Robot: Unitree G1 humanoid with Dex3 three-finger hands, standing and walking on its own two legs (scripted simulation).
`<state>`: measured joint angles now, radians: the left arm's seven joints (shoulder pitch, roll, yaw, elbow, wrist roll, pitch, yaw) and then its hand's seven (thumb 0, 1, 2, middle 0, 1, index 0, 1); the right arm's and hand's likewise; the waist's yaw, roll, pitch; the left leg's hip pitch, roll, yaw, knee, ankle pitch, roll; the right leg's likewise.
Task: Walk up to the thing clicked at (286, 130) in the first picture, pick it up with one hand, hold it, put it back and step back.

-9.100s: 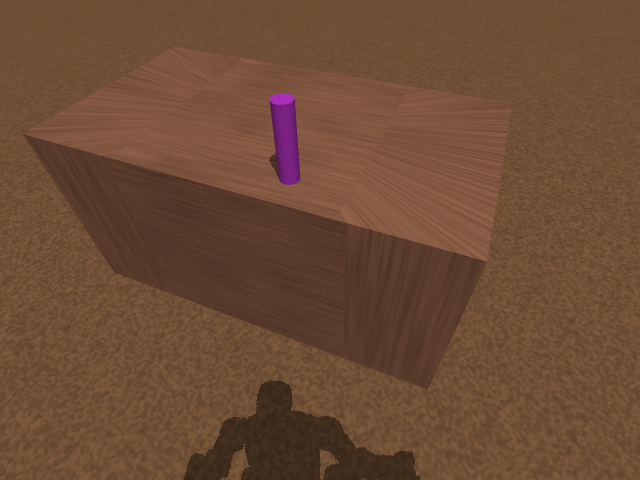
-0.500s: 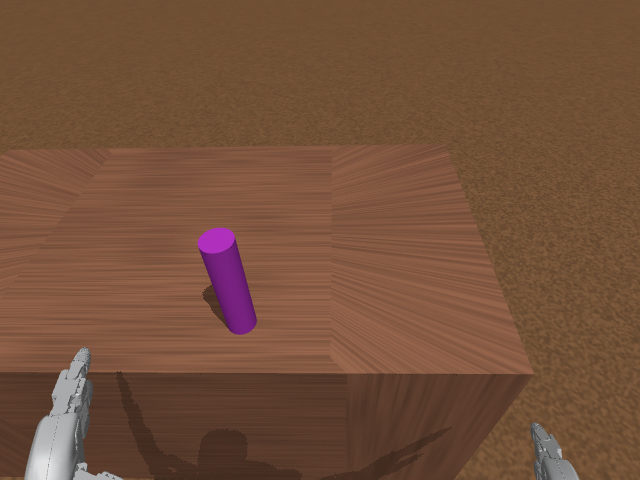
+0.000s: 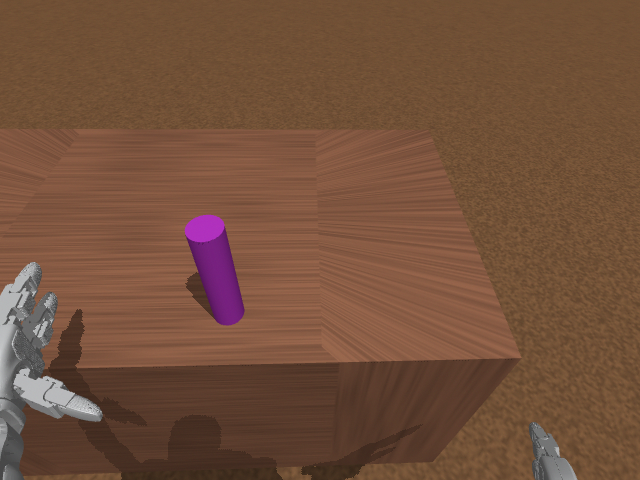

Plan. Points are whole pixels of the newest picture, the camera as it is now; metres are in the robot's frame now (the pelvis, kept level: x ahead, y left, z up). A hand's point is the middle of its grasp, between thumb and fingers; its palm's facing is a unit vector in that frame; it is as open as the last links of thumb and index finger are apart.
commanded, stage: go down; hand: left
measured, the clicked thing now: (218, 275) +0.44 +0.18 -0.01
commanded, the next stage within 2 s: none
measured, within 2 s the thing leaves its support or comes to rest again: neither
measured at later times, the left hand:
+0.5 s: hand (54, 305) +0.33 +0.34 +0.07, palm faces +0.17 -0.98 +0.01, open 17.4 cm
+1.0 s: hand (49, 288) +0.36 +0.36 +0.07, palm faces +0.17 -0.99 +0.00, open 17.5 cm
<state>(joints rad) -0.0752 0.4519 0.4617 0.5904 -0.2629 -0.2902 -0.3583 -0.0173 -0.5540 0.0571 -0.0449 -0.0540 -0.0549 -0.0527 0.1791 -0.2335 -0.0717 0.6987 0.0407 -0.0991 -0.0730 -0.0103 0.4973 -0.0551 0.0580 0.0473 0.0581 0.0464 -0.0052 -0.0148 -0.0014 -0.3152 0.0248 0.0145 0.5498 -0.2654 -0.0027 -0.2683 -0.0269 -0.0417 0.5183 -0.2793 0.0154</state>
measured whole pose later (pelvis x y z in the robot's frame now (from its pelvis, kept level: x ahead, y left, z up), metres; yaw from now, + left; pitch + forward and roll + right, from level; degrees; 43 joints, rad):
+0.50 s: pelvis +0.00 +0.01 -0.01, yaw +0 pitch +8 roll -2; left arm -0.34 0.61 0.58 0.91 -0.30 -0.33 -0.54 -0.02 -0.52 0.04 -0.05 -0.03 -0.06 -0.03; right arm 0.19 -0.24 -0.01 0.68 0.02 -0.16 -0.09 -0.01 0.51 -0.05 0.06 0.05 0.06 0.05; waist -0.04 -0.03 -0.06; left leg -0.49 0.04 0.01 0.66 -0.30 0.00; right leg -0.43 -0.02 -0.04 0.59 -0.30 0.02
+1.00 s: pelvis +0.01 +0.01 -0.02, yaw +0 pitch +12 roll -2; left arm -0.40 0.69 0.62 0.96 -0.28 -0.29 -0.59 -0.02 -0.54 0.07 -0.05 -0.04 -0.05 -0.04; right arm 0.21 -0.24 0.01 0.63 0.02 -0.18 -0.10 -0.01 0.51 -0.06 0.06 0.05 0.06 0.05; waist -0.06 -0.03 -0.11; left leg -0.59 0.04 0.00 0.75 -0.36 0.00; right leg -0.53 -0.01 -0.05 0.68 -0.35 0.02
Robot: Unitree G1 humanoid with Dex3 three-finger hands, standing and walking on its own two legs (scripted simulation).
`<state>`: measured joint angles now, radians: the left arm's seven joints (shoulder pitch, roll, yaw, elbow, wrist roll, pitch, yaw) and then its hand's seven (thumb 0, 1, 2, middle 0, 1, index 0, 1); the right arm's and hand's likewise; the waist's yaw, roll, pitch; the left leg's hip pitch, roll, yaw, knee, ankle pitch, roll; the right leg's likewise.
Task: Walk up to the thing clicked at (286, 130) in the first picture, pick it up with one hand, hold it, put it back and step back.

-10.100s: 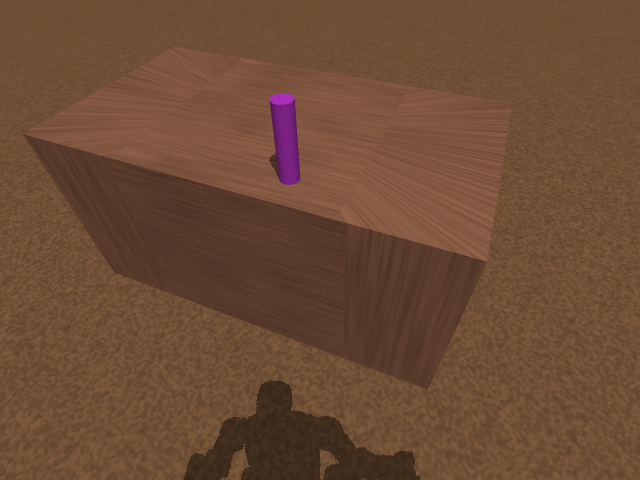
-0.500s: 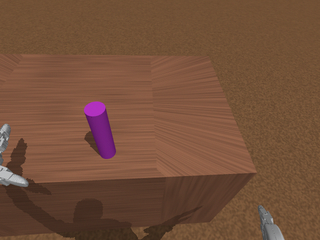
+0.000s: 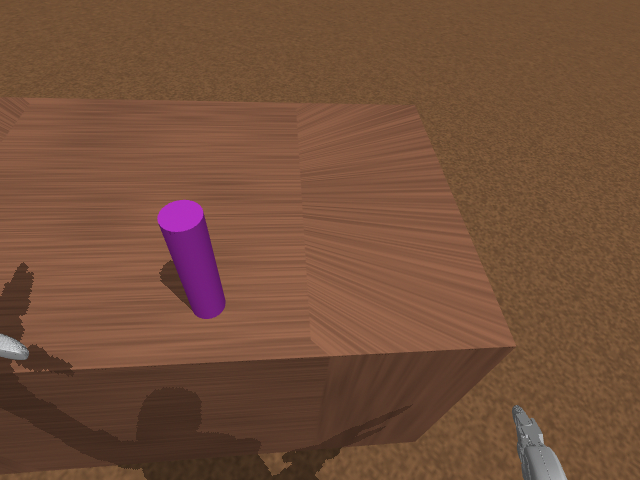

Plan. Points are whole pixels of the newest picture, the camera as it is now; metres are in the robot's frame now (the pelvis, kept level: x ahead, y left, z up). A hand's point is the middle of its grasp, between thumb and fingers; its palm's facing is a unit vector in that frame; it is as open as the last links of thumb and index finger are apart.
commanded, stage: go down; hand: left
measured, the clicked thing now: (196, 266) +0.43 +0.18 +0.01
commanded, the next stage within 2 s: approach in 1.30 s
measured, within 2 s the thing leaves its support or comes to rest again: neither
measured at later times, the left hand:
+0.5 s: hand out of the picture +0.37 +0.37 +0.09, palm faces +0.18 -0.98 +0.01, open 17.4 cm
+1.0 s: hand out of the picture +0.35 +0.37 +0.08, palm faces +0.17 -0.98 +0.01, open 17.4 cm
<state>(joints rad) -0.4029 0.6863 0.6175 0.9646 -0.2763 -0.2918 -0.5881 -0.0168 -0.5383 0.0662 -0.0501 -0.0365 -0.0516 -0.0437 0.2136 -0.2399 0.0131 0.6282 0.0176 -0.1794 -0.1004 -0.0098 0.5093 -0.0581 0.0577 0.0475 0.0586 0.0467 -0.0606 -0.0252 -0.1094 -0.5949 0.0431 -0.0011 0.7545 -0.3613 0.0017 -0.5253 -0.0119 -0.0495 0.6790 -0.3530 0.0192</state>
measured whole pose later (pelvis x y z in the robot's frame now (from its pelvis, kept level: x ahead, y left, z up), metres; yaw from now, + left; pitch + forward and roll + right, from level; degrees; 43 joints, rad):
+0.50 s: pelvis -0.01 +0.00 -0.02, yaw +0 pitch +15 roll -3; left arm -0.53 0.79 0.66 1.06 -0.25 -0.26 -0.61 -0.02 -0.53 0.06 -0.05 -0.03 -0.05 -0.04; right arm 0.24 -0.25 0.04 0.52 0.01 -0.19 -0.10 -0.01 0.52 -0.06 0.06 0.05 0.06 0.05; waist -0.10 -0.03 -0.12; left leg -0.74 0.05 -0.02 0.88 -0.40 0.00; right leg -0.66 0.00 -0.06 0.80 -0.39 0.02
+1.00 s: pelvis -0.01 +0.00 -0.02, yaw +0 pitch +14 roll -3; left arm -0.46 0.74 0.65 0.98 -0.26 -0.23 -0.60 -0.02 -0.52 0.05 -0.05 -0.04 -0.06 -0.04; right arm 0.31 -0.27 0.02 0.43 0.02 -0.18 -0.09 -0.01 0.52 -0.05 0.06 0.05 0.06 0.05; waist -0.08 -0.02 -0.14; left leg -0.75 0.05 -0.01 0.93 -0.43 0.00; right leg -0.67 -0.01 -0.05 0.84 -0.42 0.02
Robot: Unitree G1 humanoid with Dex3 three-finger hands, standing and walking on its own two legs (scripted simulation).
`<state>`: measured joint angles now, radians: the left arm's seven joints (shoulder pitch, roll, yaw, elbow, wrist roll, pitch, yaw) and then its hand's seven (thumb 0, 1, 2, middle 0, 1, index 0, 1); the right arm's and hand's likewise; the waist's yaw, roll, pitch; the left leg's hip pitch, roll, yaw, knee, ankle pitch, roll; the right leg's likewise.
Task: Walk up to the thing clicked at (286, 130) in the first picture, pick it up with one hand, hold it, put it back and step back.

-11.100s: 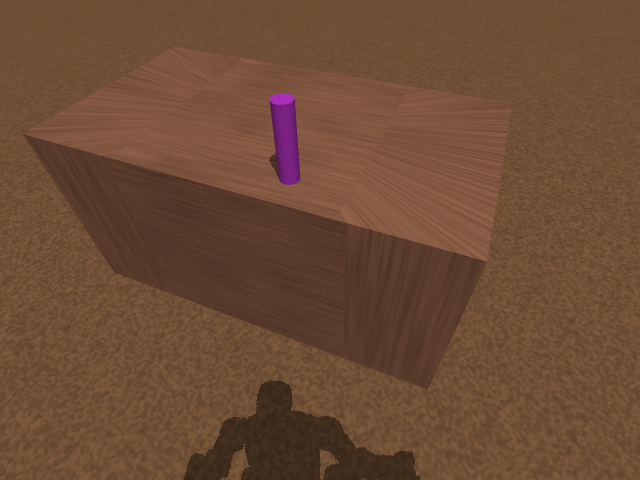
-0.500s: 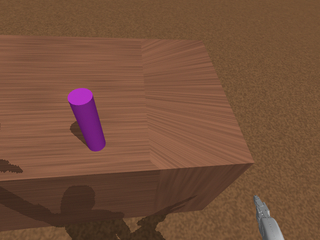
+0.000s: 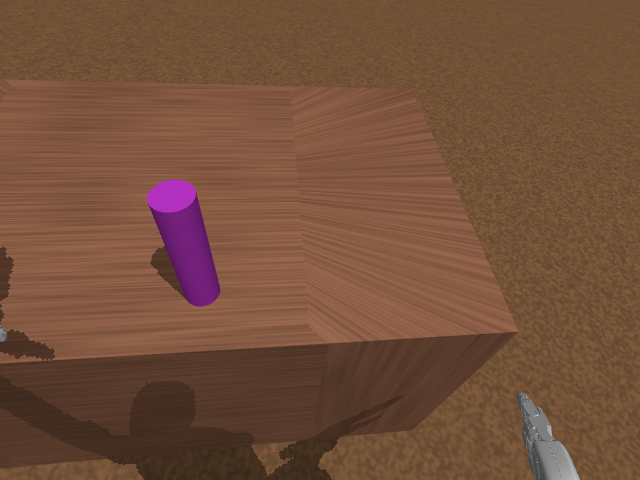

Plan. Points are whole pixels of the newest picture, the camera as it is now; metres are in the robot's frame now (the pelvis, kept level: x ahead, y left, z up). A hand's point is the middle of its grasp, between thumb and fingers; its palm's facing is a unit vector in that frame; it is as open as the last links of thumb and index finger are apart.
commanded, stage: go down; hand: left
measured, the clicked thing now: (189, 251) +0.44 +0.18 +0.03
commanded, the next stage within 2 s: approach in 0.30 s
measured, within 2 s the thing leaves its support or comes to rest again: neither
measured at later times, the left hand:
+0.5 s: hand out of the picture +0.36 +0.37 +0.11, palm faces +0.17 -0.99 +0.00, open 17.4 cm
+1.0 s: hand (152, 280) +0.42 +0.23 -0.02, palm faces +0.07 -0.99 +0.08, open 17.4 cm
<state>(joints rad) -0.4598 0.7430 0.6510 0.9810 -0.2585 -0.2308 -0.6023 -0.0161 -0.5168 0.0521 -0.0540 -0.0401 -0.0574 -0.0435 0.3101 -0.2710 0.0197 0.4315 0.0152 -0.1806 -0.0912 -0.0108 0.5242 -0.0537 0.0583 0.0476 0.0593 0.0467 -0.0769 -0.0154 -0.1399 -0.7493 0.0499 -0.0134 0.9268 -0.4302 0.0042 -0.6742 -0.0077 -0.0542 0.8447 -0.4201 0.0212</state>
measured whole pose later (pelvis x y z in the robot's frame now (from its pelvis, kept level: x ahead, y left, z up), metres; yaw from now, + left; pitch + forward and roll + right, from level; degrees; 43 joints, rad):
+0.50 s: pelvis -0.01 +0.00 +0.00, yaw +0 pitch +14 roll -3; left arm -0.49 0.77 0.65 0.99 -0.24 -0.22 -0.60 -0.02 -0.52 0.04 -0.06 -0.05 -0.06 -0.05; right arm 0.32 -0.27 0.03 0.41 0.01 -0.18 -0.10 -0.01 0.53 -0.05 0.06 0.05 0.06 0.05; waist -0.09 -0.02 -0.14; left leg -0.77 0.05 -0.02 0.94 -0.43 0.00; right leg -0.69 -0.01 -0.06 0.87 -0.42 0.02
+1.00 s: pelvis -0.02 +0.00 -0.03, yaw -2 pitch +19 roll -4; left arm -0.57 0.49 0.50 0.95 -0.18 -0.39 -0.33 -0.02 -0.53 0.03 -0.06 -0.04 -0.06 -0.04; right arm 0.39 -0.29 -0.05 0.13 -0.04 -0.14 -0.01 -0.01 0.55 -0.04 0.06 0.05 0.06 0.05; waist -0.18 -0.05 -0.10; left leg -0.98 0.07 -0.02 1.11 -0.47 0.00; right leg -0.91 0.01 -0.05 1.04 -0.46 0.02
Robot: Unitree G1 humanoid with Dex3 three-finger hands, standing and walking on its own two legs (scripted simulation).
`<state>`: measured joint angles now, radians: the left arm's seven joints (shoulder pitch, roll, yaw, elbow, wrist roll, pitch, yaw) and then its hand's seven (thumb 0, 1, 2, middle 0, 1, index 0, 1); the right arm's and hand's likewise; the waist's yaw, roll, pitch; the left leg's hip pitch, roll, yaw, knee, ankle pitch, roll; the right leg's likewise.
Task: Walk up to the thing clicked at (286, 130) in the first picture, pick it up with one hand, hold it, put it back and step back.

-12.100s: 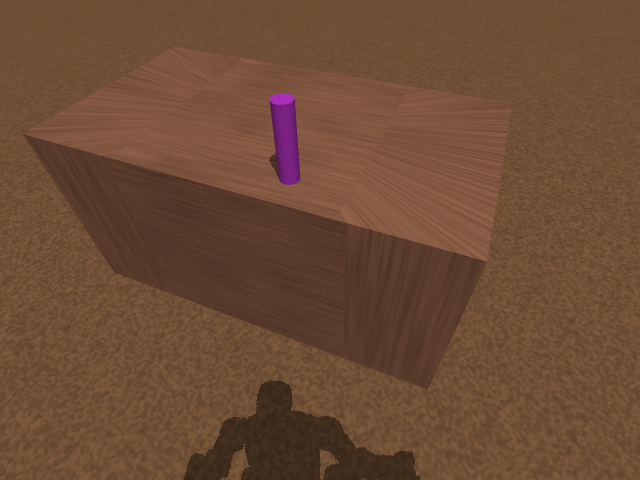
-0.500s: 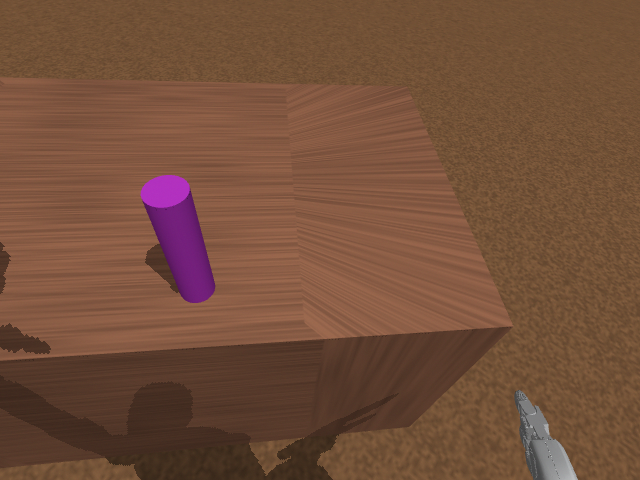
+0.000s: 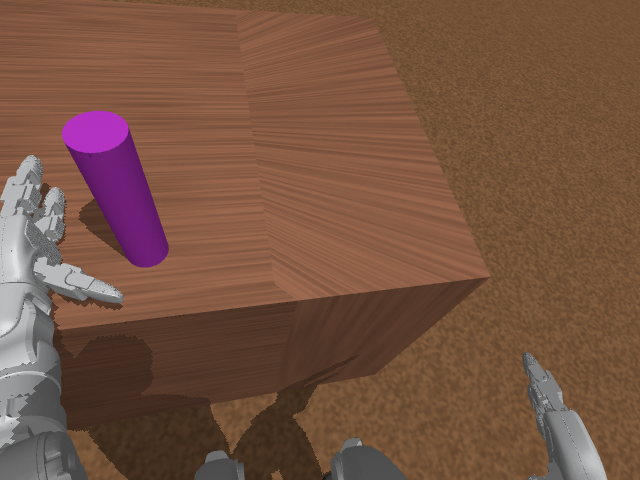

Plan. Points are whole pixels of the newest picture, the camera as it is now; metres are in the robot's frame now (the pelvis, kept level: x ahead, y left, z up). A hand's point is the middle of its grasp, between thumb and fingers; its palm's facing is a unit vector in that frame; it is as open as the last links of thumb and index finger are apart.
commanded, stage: close in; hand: left
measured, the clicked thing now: (127, 202) +0.46 +0.19 +0.06
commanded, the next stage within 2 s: rest palm in 0.30 s
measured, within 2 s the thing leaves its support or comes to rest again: leaves its support in 1.74 s
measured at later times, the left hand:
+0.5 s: hand (125, 245) +0.43 +0.20 +0.02, palm faces +0.13 -0.99 +0.02, open 17.4 cm
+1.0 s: hand (139, 230) +0.45 +0.19 +0.02, palm faces +0.14 -0.99 +0.02, open 14.6 cm
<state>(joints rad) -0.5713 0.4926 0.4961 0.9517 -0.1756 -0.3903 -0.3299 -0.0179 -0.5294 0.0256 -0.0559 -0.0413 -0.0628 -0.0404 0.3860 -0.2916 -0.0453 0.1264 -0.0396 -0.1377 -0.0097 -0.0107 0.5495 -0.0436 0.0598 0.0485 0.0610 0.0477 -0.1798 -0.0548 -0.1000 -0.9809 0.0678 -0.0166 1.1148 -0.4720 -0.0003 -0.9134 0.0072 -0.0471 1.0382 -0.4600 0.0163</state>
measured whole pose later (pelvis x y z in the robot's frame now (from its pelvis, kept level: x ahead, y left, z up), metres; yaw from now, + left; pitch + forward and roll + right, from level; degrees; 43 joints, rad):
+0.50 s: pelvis +0.00 -0.01 -0.01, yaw +1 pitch +19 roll -2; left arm -0.55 0.36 0.36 0.90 -0.14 -0.44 -0.16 -0.02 -0.51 0.00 -0.06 -0.01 -0.08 0.00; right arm 0.43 -0.26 -0.04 0.02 -0.04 -0.05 0.02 -0.01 0.54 -0.05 0.06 0.05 0.06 0.05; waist -0.14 -0.03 -0.12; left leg -0.99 0.06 -0.02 1.14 -0.48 -0.01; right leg -0.93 -0.01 -0.05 1.10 -0.49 0.01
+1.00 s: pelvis +0.01 -0.01 -0.01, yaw +0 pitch +20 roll -2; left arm -0.58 0.34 0.37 0.95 -0.12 -0.47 -0.09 -0.02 -0.50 0.19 -0.54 -0.37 -0.55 -0.36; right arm 0.45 -0.26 -0.05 -0.06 -0.04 0.01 0.04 -0.01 0.50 -0.05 0.06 0.05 0.06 0.05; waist -0.16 -0.01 -0.13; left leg -1.00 0.06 0.00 1.14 -0.50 0.00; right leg -0.95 0.00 -0.03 1.10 -0.50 0.01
